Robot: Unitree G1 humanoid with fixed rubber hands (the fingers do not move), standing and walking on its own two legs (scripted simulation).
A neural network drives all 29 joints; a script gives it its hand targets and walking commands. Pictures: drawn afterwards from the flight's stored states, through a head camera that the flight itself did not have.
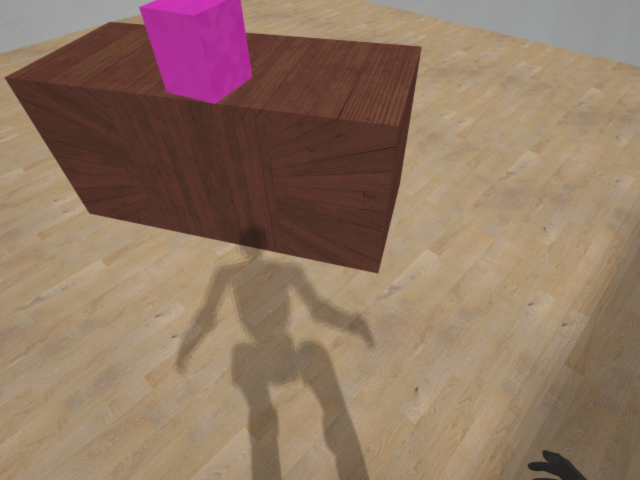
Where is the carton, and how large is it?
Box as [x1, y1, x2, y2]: [139, 0, 251, 103]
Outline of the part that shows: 139,7 166,90 168,92 215,103 251,77 240,0 155,0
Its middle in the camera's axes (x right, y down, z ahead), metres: -0.37 -0.62 +1.22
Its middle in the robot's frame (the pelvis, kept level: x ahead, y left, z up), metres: +1.35 +0.35 +0.02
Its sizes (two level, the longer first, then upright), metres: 0.210 0.200 0.250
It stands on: a pedestal, 0.67 m high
